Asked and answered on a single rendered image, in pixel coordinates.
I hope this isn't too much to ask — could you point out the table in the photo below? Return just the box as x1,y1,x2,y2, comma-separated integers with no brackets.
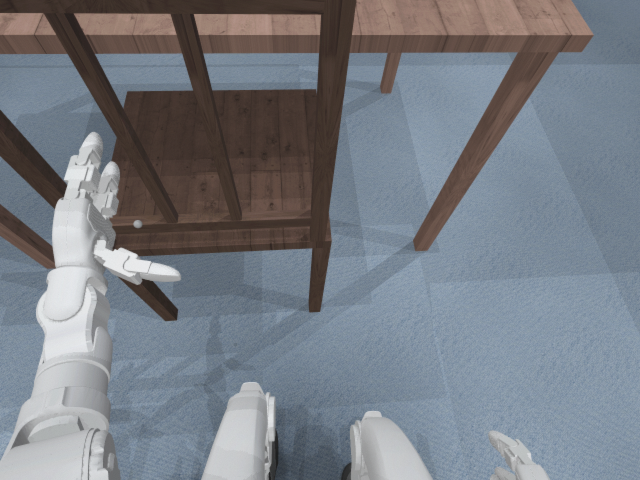
0,0,594,269

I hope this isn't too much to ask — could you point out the left robot upper arm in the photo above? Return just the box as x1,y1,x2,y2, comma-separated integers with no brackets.
0,428,121,480

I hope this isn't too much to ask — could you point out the robot right shin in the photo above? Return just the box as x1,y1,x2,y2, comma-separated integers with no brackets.
351,411,382,480

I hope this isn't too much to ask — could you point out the left robot forearm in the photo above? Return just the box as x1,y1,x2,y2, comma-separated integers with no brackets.
0,265,113,467

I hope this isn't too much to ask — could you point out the left robot hand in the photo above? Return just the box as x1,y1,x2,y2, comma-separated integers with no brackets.
52,132,181,285

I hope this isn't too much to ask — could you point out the left robot thigh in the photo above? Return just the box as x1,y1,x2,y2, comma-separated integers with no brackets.
201,390,276,480

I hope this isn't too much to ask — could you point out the right robot hand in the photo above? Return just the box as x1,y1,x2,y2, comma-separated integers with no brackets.
488,430,550,480

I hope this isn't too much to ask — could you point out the chair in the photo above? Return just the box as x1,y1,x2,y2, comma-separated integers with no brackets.
0,0,356,321

